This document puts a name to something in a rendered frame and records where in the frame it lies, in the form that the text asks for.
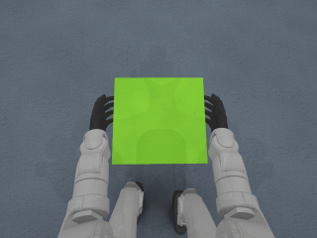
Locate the carton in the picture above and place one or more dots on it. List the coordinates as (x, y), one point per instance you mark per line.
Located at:
(159, 121)

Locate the robot foot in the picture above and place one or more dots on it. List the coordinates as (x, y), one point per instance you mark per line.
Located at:
(142, 189)
(179, 229)

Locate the right robot foot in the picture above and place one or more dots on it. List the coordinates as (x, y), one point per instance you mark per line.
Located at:
(179, 229)

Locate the robot left forearm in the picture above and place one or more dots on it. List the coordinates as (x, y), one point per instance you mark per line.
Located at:
(90, 193)

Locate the robot left upper arm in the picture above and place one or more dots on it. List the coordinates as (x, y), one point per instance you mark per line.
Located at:
(98, 228)

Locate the robot right upper arm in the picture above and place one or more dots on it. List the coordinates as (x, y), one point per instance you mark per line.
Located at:
(232, 227)

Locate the right robot hand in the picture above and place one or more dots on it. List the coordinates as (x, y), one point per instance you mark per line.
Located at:
(218, 118)

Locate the left robot foot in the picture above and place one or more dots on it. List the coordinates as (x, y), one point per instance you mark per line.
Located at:
(142, 189)

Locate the left robot hand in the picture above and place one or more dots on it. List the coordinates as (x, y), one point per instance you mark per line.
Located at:
(98, 114)

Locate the robot right forearm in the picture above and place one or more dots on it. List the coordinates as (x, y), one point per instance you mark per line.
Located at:
(234, 195)

